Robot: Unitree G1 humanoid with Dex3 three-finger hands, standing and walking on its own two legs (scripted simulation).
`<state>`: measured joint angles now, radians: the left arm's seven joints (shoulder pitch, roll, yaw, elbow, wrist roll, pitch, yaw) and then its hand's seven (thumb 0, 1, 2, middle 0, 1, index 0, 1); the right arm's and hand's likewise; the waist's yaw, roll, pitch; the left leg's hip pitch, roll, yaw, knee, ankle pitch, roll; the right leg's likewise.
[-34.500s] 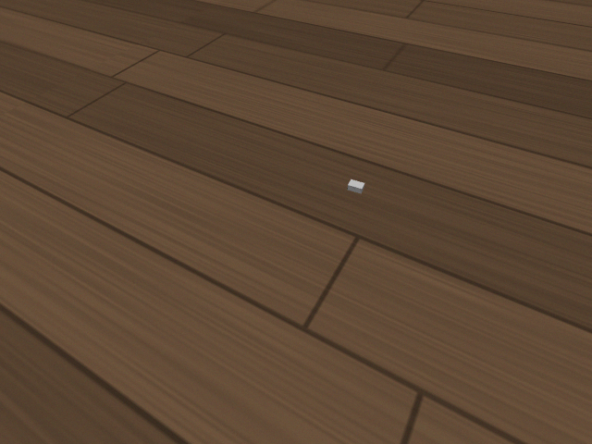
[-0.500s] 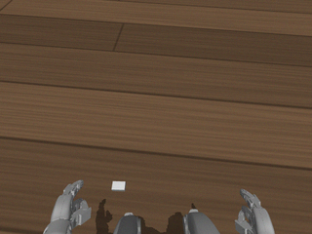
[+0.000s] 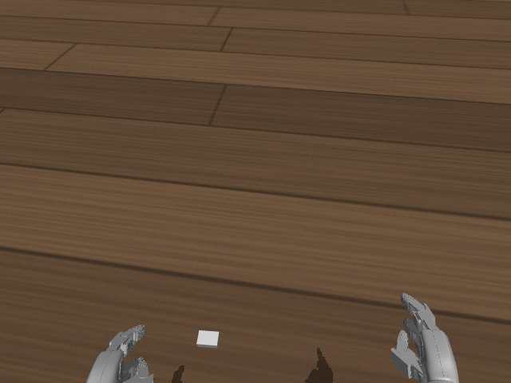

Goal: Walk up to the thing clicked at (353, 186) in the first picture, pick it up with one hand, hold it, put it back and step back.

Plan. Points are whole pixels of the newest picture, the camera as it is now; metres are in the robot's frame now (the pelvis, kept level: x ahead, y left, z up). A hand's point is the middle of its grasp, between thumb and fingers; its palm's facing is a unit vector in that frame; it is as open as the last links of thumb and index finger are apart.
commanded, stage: home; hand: left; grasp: from above
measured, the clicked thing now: (208, 339) +0.41 +0.20 -0.70
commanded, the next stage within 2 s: stand in 1.70 s
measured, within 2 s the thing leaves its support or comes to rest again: neither
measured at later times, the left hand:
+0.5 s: hand (153, 380) +0.16 +0.17 -0.05, palm faces +0.04 -0.98 -0.20, open 7.4 cm
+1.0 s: hand out of the picture +0.16 +0.18 -0.05, palm faces +0.03 -0.98 -0.20, open 7.4 cm
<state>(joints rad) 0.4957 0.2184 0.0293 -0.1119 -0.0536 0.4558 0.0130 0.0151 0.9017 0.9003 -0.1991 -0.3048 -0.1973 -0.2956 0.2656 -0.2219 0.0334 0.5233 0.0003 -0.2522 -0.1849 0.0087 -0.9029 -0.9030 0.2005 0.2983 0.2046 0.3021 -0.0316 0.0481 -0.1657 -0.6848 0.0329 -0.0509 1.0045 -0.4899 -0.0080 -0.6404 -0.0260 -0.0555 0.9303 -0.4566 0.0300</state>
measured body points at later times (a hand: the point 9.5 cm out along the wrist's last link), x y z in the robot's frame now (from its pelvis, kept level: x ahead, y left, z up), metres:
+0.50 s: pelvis +0.00 +0.00 +0.00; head +0.01 +0.00 +0.45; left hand +0.16 +0.23 -0.03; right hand +0.15 -0.25 -0.06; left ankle +0.01 +0.12 -0.68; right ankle +0.00 -0.14 -0.68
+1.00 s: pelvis +0.00 +0.00 +0.00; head +0.01 +0.00 +0.45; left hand +0.15 +0.23 -0.03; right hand +0.15 -0.25 -0.06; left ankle +0.01 +0.12 -0.68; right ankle +0.00 -0.14 -0.68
